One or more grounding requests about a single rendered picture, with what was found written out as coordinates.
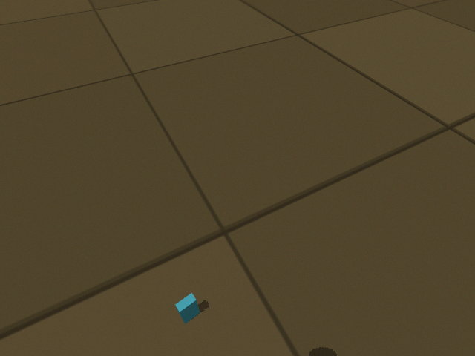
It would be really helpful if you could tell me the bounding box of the carton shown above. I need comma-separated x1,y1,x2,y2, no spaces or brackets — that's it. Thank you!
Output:
175,293,200,324

